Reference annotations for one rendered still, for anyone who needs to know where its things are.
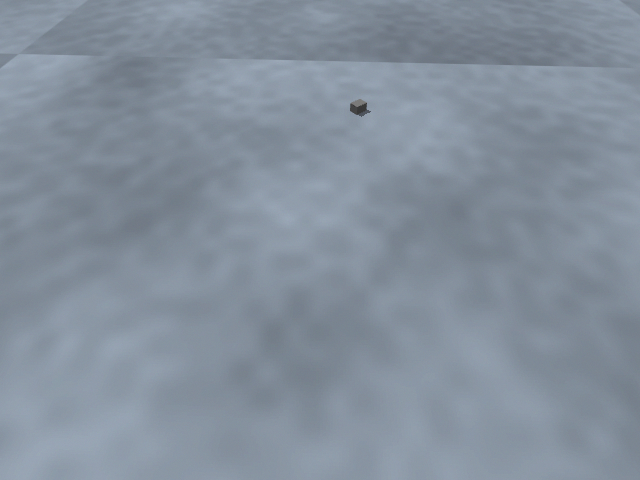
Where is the small box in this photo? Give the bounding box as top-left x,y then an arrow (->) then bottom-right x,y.
350,99 -> 367,115

